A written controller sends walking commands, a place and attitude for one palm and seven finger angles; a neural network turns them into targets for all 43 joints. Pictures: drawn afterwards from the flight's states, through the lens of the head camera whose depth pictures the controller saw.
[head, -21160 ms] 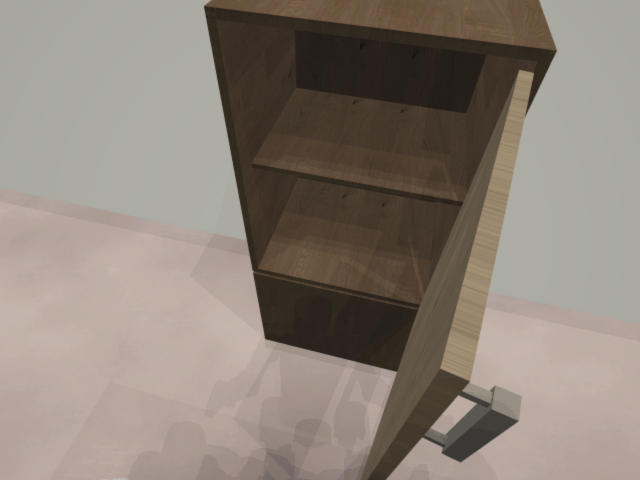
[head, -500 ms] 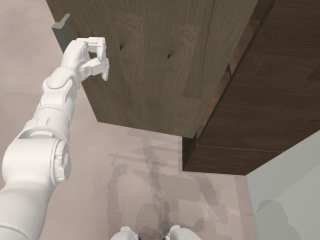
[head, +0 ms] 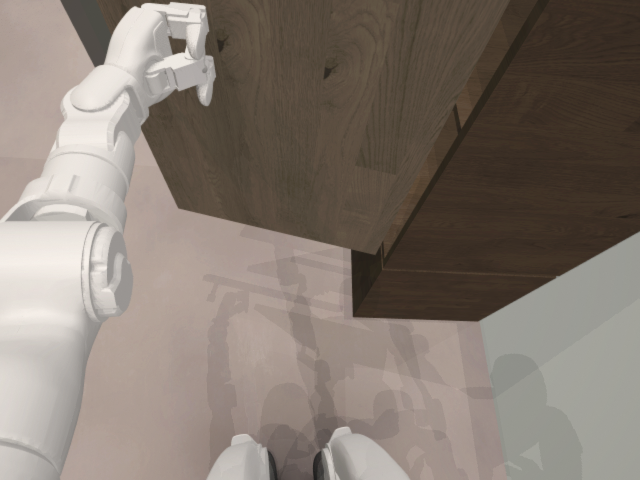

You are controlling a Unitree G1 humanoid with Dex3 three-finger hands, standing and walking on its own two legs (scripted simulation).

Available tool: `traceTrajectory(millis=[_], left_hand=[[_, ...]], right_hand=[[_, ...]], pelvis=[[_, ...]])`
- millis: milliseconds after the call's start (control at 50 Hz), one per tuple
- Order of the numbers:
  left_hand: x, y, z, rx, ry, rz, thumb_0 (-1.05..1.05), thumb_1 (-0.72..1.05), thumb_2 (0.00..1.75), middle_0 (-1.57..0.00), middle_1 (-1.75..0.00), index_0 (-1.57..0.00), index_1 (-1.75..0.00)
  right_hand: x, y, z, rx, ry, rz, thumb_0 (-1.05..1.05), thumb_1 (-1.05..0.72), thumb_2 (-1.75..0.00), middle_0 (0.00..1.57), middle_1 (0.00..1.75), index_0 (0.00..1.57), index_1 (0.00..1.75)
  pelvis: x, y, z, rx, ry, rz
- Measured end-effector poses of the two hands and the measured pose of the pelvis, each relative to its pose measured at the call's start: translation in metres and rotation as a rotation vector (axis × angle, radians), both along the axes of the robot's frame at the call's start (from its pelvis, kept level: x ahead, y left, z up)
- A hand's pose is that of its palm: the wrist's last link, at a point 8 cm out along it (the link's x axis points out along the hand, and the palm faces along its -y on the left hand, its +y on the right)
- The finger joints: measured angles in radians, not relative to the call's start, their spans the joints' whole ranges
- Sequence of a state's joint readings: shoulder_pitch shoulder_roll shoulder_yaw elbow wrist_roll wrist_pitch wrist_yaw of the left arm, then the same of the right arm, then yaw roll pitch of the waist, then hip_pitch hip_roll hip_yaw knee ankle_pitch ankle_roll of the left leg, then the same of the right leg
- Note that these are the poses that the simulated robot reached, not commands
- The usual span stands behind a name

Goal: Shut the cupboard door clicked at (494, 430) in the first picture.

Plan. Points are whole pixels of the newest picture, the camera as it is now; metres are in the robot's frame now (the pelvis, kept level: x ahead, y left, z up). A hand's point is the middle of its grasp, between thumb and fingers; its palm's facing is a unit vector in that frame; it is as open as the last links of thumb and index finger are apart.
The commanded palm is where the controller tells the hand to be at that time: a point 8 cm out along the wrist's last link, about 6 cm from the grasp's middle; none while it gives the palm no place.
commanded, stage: pull the fist back off the door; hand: left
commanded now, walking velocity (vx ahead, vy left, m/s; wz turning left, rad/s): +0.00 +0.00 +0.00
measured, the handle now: (112, 42) +0.61 +0.15 +0.13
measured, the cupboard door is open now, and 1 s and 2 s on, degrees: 78 72 72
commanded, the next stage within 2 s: draw the hand back to the body in 0.96 s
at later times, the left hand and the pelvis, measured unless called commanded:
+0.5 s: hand (235, 73) +0.55 +0.02 +0.13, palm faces +0.03 -1.00 +0.00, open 3.2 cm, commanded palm +0.51 +0.08 +0.14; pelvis +0.01 -0.01 +0.01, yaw -1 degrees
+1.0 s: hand (240, 131) +0.47 +0.02 +0.13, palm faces +0.00 -1.00 -0.02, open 3.2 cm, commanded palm +0.45 +0.08 +0.14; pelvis +0.00 -0.02 +0.02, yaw +0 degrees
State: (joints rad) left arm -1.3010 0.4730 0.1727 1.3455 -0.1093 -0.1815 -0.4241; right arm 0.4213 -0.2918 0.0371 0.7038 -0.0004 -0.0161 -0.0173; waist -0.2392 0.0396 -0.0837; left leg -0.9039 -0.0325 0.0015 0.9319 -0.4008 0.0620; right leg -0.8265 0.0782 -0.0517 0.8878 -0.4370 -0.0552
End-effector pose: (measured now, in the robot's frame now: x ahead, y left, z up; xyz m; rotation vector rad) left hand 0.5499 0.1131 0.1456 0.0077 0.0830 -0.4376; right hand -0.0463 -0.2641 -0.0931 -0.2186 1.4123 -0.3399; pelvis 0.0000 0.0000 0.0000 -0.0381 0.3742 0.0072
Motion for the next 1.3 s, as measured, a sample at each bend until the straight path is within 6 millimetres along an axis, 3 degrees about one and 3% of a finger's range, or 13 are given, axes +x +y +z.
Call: traceTrajectory(millis=[120, 200, 280, 420, 600, 740, 840, 940, 1040, 1180, 1300], left_hand=[[0.007, -0.010, 0.000, -0.031, 0.013, 0.014, 0.02, 0.95, 0.96, -1.30, -1.50, -1.30, -1.50], [0.011, -0.014, -0.005, -0.117, 0.041, 0.289, 0.02, 0.90, 0.93, -1.30, -1.50, -1.30, -1.50], [0.004, -0.022, -0.007, -0.043, -0.061, 0.472, 0.02, 0.89, 0.91, -1.30, -1.50, -1.30, -1.50], [-0.011, -0.036, -0.023, 0.038, -0.028, 0.457, 0.02, 0.89, 0.90, -1.30, -1.50, -1.30, -1.50], [-0.031, -0.032, -0.006, 0.022, -0.069, 0.464, 0.02, 0.90, 0.90, -1.30, -1.50, -1.30, -1.50], [-0.060, -0.019, -0.012, 0.004, -0.073, 0.464, 0.02, 0.90, 0.90, -1.30, -1.50, -1.30, -1.50], [-0.085, -0.022, -0.016, 0.010, -0.099, 0.440, 0.02, 0.90, 0.90, -1.30, -1.50, -1.30, -1.50], [-0.101, -0.032, -0.016, 0.003, -0.095, 0.434, 0.02, 0.90, 0.90, -1.30, -1.50, -1.30, -1.50], [-0.104, -0.037, -0.008, 0.014, -0.106, 0.438, 0.02, 0.90, 0.90, -1.30, -1.50, -1.31, -1.50], [-0.101, -0.029, 0.001, 0.008, -0.108, 0.455, 0.02, 0.90, 0.90, -1.30, -1.50, -1.31, -1.50], [-0.128, -0.003, 0.001, 0.011, -0.135, 0.455, 0.02, 0.90, 0.90, -1.30, -1.50, -1.30, -1.50]], right_hand=[[0.000, -0.002, -0.002, -0.011, 0.007, 0.005, 0.01, -0.90, -0.89, 0.20, 0.30, 0.21, 0.30], [0.003, 0.004, -0.004, 0.042, -0.008, 0.032, 0.01, -0.90, -0.89, 0.20, 0.30, 0.21, 0.30], [0.003, 0.014, -0.010, 0.119, -0.013, 0.062, 0.01, -0.90, -0.89, 0.20, 0.30, 0.20, 0.30], [-0.002, 0.026, -0.013, 0.181, -0.009, -0.001, 0.01, -0.90, -0.89, 0.20, 0.30, 0.21, 0.30], [0.005, 0.012, -0.005, 0.181, -0.050, -0.003, 0.01, -0.90, -0.89, 0.20, 0.30, 0.21, 0.30], [0.032, -0.011, 0.003, 0.141, -0.114, 0.036, 0.01, -0.90, -0.89, 0.20, 0.30, 0.20, 0.30], [0.061, -0.021, 0.004, 0.118, -0.184, 0.079, 0.01, -0.90, -0.89, 0.20, 0.30, 0.20, 0.30], [0.091, -0.021, 0.004, 0.113, -0.272, 0.110, 0.01, -0.90, -0.89, 0.20, 0.30, 0.20, 0.30], [0.109, -0.013, 0.004, 0.129, -0.340, 0.128, 0.01, -0.90, -0.89, 0.20, 0.30, 0.20, 0.30], [0.098, -0.001, 0.000, 0.165, -0.334, 0.111, 0.01, -0.90, -0.89, 0.20, 0.30, 0.20, 0.30], [0.082, 0.001, 0.001, 0.188, -0.307, 0.075, 0.01, -0.90, -0.89, 0.20, 0.30, 0.20, 0.30]], pelvis=[[0.000, 0.000, -0.004, -0.004, 0.020, 0.005], [0.001, 0.000, -0.005, -0.006, 0.041, 0.001], [0.003, -0.002, -0.007, -0.002, 0.053, -0.007], [0.005, -0.007, 0.000, 0.008, 0.015, -0.020], [0.010, -0.015, 0.012, 0.024, -0.049, -0.034], [0.010, -0.021, 0.019, 0.030, -0.097, -0.028], [0.007, -0.022, 0.020, 0.030, -0.125, -0.013], [0.003, -0.022, 0.021, 0.034, -0.150, -0.009], [-0.001, -0.023, 0.021, 0.038, -0.163, -0.008], [-0.004, -0.023, 0.021, 0.043, -0.162, -0.021], [0.000, -0.022, 0.028, 0.045, -0.201, -0.042]])
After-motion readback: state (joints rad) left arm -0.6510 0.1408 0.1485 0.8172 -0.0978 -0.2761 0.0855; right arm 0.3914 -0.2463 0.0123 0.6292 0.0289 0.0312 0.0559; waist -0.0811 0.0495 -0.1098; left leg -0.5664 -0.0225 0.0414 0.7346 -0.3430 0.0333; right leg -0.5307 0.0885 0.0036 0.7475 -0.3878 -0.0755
